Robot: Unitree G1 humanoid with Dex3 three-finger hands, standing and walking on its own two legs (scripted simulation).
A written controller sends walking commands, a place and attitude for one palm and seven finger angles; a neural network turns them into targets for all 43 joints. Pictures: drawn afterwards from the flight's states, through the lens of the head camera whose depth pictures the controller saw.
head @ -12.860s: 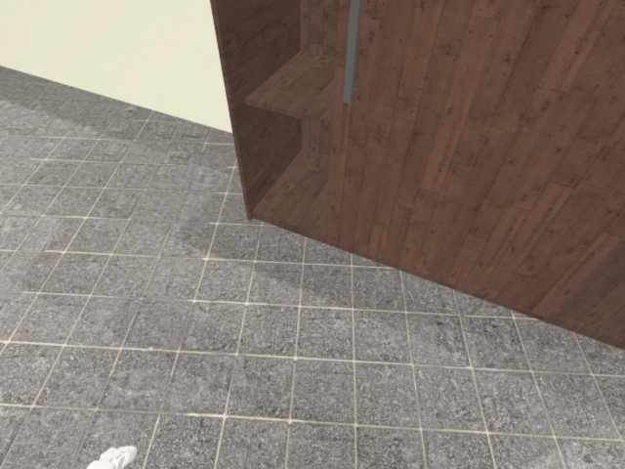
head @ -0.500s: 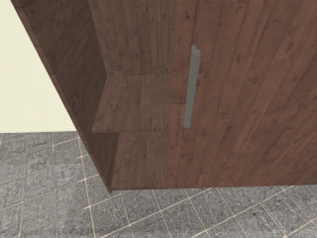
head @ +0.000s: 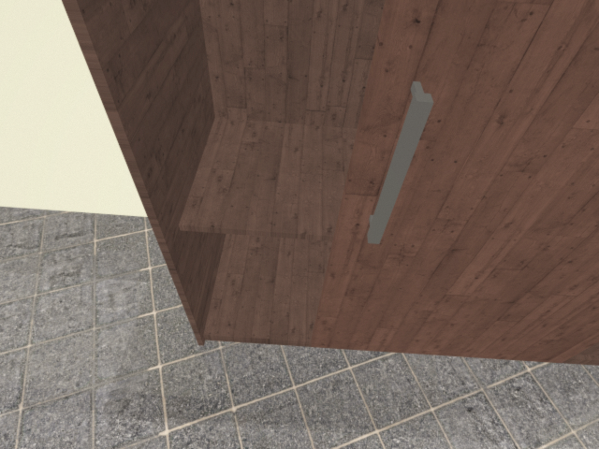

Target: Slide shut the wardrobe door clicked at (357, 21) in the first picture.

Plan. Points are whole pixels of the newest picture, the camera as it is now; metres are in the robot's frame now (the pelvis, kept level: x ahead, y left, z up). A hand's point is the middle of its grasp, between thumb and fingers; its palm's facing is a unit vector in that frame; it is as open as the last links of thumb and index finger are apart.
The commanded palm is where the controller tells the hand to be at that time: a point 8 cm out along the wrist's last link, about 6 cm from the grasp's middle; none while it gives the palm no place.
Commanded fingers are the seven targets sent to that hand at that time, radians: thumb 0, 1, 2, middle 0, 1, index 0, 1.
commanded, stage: come to a stop and stand still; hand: right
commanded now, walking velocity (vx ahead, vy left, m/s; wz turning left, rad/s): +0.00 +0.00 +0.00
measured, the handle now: (391, 174) +0.51 -0.10 +0.09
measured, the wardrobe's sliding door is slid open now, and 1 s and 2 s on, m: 0.36 0.36 0.36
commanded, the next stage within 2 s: look again from close up in 0.10 s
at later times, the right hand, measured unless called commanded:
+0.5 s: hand out of the picture +0.00 -0.18 -0.17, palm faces +0.02 +0.98 -0.18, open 7.3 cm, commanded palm none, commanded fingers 0.00 -0.90 -0.90 0.20 0.30 0.20 0.30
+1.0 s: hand out of the picture +0.00 -0.20 -0.17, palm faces +0.03 +0.98 -0.19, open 7.3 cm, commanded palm none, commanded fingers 0.00 -0.90 -0.90 0.20 0.30 0.20 0.30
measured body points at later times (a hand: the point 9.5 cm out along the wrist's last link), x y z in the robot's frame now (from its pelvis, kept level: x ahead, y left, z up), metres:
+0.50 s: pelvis +0.00 -0.02 +0.00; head +0.01 -0.02 +0.45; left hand +0.00 +0.20 -0.16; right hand +0.00 -0.24 -0.16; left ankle -0.01 +0.09 -0.73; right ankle -0.04 -0.13 -0.73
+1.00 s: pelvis +0.00 -0.03 +0.00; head +0.00 -0.03 +0.45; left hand -0.01 +0.19 -0.16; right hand +0.00 -0.25 -0.16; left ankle -0.01 +0.09 -0.73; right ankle -0.04 -0.13 -0.73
